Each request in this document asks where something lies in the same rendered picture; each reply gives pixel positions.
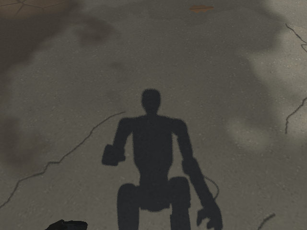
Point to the left robot hand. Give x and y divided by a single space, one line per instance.
68 225

